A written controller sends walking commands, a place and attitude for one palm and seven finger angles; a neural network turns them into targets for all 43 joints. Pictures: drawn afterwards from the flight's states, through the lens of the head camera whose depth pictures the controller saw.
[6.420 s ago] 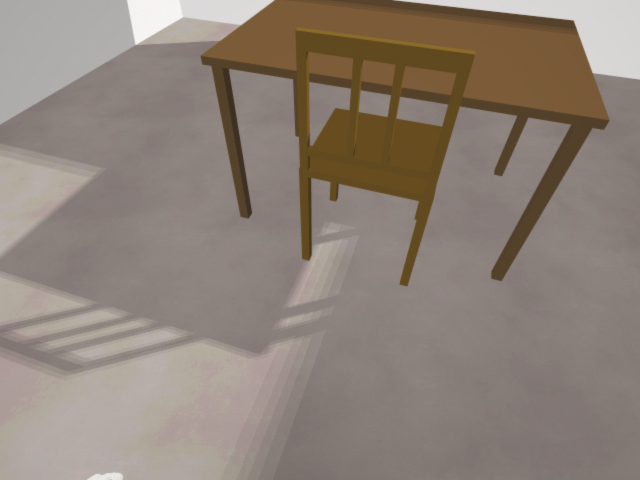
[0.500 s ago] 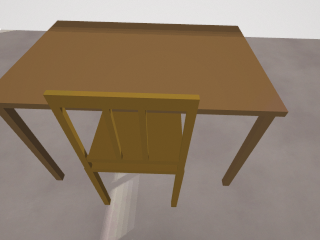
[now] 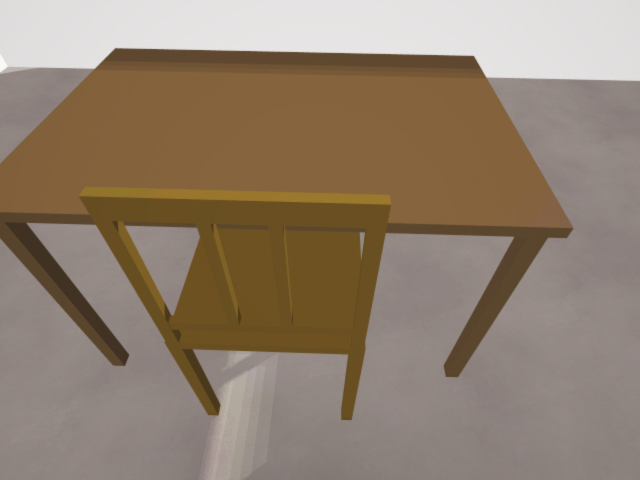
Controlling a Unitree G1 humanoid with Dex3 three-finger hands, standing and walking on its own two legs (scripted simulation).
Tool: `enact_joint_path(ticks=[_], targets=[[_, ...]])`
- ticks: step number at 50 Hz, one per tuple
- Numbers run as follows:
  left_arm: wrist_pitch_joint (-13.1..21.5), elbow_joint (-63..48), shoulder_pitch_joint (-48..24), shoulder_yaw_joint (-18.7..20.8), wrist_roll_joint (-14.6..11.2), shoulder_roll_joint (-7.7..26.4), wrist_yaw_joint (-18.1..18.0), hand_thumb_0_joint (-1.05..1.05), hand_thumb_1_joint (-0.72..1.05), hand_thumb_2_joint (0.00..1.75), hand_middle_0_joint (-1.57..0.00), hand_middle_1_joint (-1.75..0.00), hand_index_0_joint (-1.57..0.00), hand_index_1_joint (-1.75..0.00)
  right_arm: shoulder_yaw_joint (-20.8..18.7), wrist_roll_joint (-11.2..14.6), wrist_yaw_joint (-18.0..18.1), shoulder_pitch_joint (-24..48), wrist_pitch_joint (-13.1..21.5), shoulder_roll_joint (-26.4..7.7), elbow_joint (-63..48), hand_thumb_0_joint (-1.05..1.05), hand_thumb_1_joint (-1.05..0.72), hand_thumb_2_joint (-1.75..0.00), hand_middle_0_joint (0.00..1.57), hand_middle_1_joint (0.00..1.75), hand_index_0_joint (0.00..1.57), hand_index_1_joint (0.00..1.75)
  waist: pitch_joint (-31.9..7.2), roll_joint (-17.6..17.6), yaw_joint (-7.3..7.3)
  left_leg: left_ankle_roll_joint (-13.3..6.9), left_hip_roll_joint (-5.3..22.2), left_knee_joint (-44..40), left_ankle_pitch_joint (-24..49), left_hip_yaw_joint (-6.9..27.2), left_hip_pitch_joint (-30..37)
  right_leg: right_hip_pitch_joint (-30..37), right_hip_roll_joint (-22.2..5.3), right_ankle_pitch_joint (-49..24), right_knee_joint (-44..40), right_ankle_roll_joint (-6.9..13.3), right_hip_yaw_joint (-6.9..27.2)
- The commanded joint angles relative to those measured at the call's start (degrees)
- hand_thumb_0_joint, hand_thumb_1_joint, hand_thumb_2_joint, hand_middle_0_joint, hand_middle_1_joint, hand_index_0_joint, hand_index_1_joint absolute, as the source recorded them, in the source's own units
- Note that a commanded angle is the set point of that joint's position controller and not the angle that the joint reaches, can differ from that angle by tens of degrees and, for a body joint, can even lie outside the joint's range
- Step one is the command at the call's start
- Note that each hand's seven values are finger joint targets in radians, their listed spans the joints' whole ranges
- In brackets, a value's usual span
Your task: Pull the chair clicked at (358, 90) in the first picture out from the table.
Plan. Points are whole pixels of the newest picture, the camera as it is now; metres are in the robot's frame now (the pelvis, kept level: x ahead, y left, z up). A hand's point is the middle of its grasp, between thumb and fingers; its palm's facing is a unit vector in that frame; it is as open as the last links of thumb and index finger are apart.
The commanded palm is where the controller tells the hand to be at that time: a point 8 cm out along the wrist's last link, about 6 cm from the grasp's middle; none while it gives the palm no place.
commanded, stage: look again from close up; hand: left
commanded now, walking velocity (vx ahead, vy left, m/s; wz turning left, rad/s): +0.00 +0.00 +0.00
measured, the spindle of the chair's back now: (222, 278) +0.45 +0.21 -0.08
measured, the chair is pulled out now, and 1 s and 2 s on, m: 0.00 0.00 0.00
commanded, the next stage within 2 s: none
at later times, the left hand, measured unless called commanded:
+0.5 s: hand out of the picture -0.03 +0.14 -0.17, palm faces +0.06 -0.98 -0.17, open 7.4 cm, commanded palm none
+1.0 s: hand out of the picture -0.02 +0.12 -0.17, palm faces +0.08 -0.98 -0.17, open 7.4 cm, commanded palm none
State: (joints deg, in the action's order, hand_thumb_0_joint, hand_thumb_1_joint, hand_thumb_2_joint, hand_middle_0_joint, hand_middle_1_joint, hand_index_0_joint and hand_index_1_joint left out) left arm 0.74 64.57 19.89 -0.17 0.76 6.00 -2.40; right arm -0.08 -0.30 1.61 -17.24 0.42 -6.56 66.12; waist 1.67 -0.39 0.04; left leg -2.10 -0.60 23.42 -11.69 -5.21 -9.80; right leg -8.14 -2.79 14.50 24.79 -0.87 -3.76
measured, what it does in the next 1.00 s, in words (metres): stands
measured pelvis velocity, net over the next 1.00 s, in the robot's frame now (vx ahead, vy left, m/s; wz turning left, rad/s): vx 0.01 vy -0.03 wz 0.02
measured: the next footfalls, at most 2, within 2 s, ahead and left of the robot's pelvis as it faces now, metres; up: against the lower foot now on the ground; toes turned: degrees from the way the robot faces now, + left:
none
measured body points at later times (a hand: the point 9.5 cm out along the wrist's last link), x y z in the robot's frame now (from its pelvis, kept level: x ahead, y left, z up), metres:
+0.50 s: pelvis +0.00 -0.02 +0.00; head +0.00 -0.02 +0.45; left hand -0.03 +0.19 -0.16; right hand -0.02 -0.21 -0.17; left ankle +0.01 +0.09 -0.74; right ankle -0.01 -0.13 -0.74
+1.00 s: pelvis +0.01 -0.03 +0.00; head +0.01 -0.04 +0.45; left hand -0.03 +0.17 -0.16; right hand -0.01 -0.23 -0.17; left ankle +0.01 +0.09 -0.74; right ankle -0.01 -0.13 -0.74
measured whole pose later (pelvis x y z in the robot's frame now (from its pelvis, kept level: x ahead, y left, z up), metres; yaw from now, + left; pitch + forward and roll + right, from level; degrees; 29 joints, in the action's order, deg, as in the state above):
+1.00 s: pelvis +0.01 -0.03 +0.00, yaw +1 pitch -2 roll +0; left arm 0.9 64.3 21.1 -0.2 0.5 5.8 -2.3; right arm 0.2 -0.4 1.9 -18.7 0.2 -5.9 66.4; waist 0.5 -0.8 0.1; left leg 0.5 1.7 24.7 -12.9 -3.1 -10.3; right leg -7.6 -0.4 16.0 24.9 1.7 -5.7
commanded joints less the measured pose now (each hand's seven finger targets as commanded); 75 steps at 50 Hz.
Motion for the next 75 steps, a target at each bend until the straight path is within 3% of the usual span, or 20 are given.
enact_joint_path(ticks=[1,22,24,33,34,38,45,53,55,58,65,68,75], targets=[[0.7,-0.5,5.8,0.7,0.1,5.1,-0.5,0.00,0.90,0.90,-0.20,-0.30,-0.20,-0.30,-0.7,0.2,0.0,-4.2,0.4,-4.6,-1.0,0.00,-0.90,-0.90,0.20,0.30,0.20,0.30,4.8,0.7,0.02,0.2,6.0,-5.3,1.8,7.3,-0.3,-5.7,-3.9,-2.3,-5.7,1.8,4.5],[0.9,-0.7,6.3,0.7,0.0,5.0,-0.5,0.00,0.90,0.90,-0.20,-0.30,-0.20,-0.30,-0.4,0.1,0.2,-5.6,0.6,-4.0,-0.6,0.00,-0.90,-0.90,0.20,0.30,0.20,0.30,3.7,0.4,-0.02,0.5,6.1,-3.8,5.0,6.7,0.1,-5.1,-3.5,-3.8,-5.8,2.2,5.0],[0.7,-0.8,6.1,0.7,-0.1,5.2,-0.4,0.00,0.90,0.90,-0.20,-0.30,-0.20,-0.30,-0.3,0.2,0.2,-5.7,0.4,-3.7,-0.5,0.00,-0.90,-0.90,0.20,0.30,0.20,0.30,5.4,0.8,0.09,0.4,6.0,-4.3,3.3,6.7,-1.0,-5.6,-3.2,-1.9,-6.5,2.2,4.8],[0.8,-0.7,6.5,0.8,-0.1,4.9,-0.5,0.00,0.90,0.90,-0.20,-0.30,-0.20,-0.30,-0.3,0.1,0.2,-6.1,0.5,-3.7,-0.5,0.00,-0.90,-0.90,0.20,0.30,0.20,0.30,4.1,0.5,-0.04,0.6,5.9,-3.3,4.6,6.7,-0.3,-5.5,-3.4,-2.8,-6.2,2.4,5.0],[0.7,-0.8,6.3,0.8,-0.1,5.2,-0.4,0.00,0.90,0.90,-0.20,-0.30,-0.20,-0.30,-0.3,0.2,0.2,-6.1,0.4,-3.6,-0.4,0.00,-0.90,-0.90,0.20,0.30,0.20,0.30,5.5,0.7,0.07,0.5,5.9,-3.7,3.4,6.5,-1.2,-5.8,-3.2,-1.6,-6.7,2.3,4.7],[0.9,-0.8,6.7,0.9,-0.1,5.1,-0.5,0.00,0.90,0.90,-0.20,-0.30,-0.20,-0.30,-0.2,0.1,0.3,-6.1,0.5,-3.5,-0.4,0.00,-0.90,-0.90,0.20,0.30,0.20,0.30,3.6,0.9,0.11,0.5,6.0,-2.9,6.0,6.7,-0.2,-4.7,-3.6,-4.3,-6.0,2.5,4.8],[0.8,-1.0,6.8,0.9,-0.1,5.3,-0.5,0.00,0.90,0.90,-0.20,-0.30,-0.20,-0.30,-0.2,0.1,0.2,-5.9,0.2,-3.4,-0.5,0.00,-0.90,-0.90,0.20,0.30,0.20,0.30,5.3,0.8,0.05,0.8,5.5,-2.2,4.7,6.6,-1.5,-5.5,-3.8,-2.0,-7.3,2.6,5.3],[1.0,-0.9,7.1,1.0,-0.1,5.2,-0.5,0.00,0.90,0.90,-0.20,-0.30,-0.20,-0.30,-0.2,0.0,0.4,-6.1,0.5,-3.5,-0.5,0.00,-0.90,-0.90,0.20,0.30,0.20,0.30,3.1,-0.2,0.15,0.7,5.9,-1.8,7.6,6.5,-0.3,-3.8,-3.8,-6.5,-6.1,2.7,4.5],[0.9,-0.9,7.0,0.9,-0.1,5.3,-0.5,0.00,0.90,0.90,-0.20,-0.30,-0.20,-0.30,-0.2,0.1,0.4,-5.8,0.3,-3.4,-0.5,0.00,-0.90,-0.90,0.20,0.30,0.20,0.30,4.7,0.5,0.15,0.8,5.7,-1.7,6.3,6.6,-1.3,-4.4,-3.8,-5.1,-6.8,2.6,4.8],[1.0,-0.9,7.1,0.9,-0.1,5.2,-0.5,0.00,0.90,0.90,-0.20,-0.30,-0.20,-0.30,-0.2,0.1,0.4,-6.0,0.4,-3.5,-0.4,0.00,-0.90,-0.90,0.20,0.30,0.20,0.30,3.7,0.7,0.16,0.7,5.9,-1.6,7.7,6.7,-0.5,-3.6,-3.8,-7.0,-6.3,2.6,4.5],[0.7,-1.1,6.8,1.0,-0.1,5.4,-0.4,0.00,0.90,0.90,-0.20,-0.30,-0.20,-0.30,-0.2,0.1,0.4,-5.7,0.2,-3.5,-0.6,0.00,-0.90,-0.90,0.20,0.30,0.20,0.30,6.0,0.5,0.15,0.9,5.4,-1.7,5.0,6.8,-2.0,-5.0,-3.6,-2.3,-7.7,2.6,4.6],[0.8,-1.2,6.9,1.0,-0.1,5.4,-0.4,0.00,0.90,0.90,-0.20,-0.30,-0.20,-0.30,-0.2,0.0,0.4,-6.2,0.3,-3.5,-0.7,0.00,-0.90,-0.90,0.20,0.30,0.20,0.30,3.9,0.7,0.13,0.8,5.7,-1.4,6.8,6.8,-1.0,-3.8,-3.8,-4.4,-6.9,2.7,4.2],[0.7,-1.3,6.9,1.1,-0.1,5.6,-0.4,0.00,0.90,0.90,-0.20,-0.30,-0.20,-0.30,-0.2,0.1,0.5,-5.9,0.4,-3.7,-0.7,0.00,-0.90,-0.90,0.20,0.30,0.20,0.30,4.4,0.0,0.22,0.7,5.7,-1.5,7.2,7.1,-1.5,-3.6,-3.6,-5.2,-6.7,2.6,3.9]])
